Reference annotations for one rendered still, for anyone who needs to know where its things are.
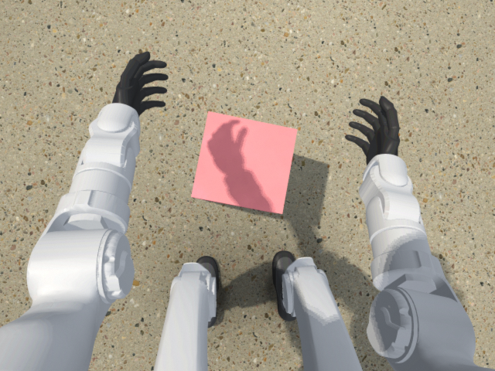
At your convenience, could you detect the left robot upper arm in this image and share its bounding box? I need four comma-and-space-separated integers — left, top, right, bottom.
0, 229, 135, 371

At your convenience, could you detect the robot right shin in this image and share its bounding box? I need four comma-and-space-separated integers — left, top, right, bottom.
282, 257, 329, 314

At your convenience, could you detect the robot right hand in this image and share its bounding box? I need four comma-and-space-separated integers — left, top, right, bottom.
345, 96, 400, 165

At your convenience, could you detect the left robot forearm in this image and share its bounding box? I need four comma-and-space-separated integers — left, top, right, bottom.
26, 103, 141, 298

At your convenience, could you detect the right robot upper arm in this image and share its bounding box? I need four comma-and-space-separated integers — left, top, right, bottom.
367, 287, 495, 371

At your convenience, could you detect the right robot forearm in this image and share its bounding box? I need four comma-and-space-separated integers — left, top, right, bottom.
359, 154, 476, 352

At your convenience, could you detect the robot left shin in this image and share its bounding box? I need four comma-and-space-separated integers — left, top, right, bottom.
169, 263, 212, 318

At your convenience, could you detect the carton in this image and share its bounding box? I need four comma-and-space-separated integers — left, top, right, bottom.
191, 111, 298, 214

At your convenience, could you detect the robot left hand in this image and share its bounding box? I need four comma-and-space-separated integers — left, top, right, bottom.
112, 52, 169, 116

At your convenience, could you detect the robot shin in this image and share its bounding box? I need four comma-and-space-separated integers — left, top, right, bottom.
282, 257, 329, 314
169, 263, 212, 318

